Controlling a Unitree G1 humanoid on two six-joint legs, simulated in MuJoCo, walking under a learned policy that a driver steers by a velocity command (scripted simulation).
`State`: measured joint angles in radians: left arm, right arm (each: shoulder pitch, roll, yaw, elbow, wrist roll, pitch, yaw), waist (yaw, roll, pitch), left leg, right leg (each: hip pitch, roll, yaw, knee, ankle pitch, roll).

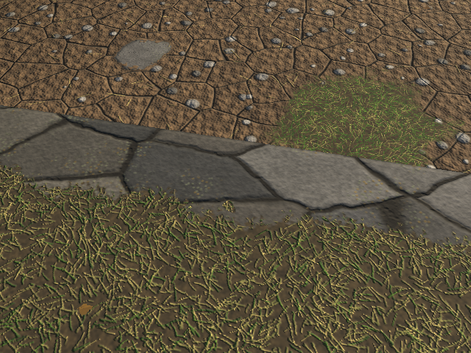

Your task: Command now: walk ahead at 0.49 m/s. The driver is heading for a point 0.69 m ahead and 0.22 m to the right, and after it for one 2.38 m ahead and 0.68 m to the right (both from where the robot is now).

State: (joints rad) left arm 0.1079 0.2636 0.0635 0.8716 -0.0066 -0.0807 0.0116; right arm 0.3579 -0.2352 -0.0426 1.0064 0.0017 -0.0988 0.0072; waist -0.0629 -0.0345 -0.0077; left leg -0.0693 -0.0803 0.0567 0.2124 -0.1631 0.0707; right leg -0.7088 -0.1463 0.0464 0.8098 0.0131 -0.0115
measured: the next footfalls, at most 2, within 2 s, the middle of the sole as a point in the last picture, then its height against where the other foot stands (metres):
right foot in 0.22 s outside the picture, level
left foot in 0.76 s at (206, 321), level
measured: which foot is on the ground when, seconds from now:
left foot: down 0.00-0.22, up 0.24-0.74, down 0.76-1.00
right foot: up 0.00-0.20, down 0.22-0.78, up 0.80-1.00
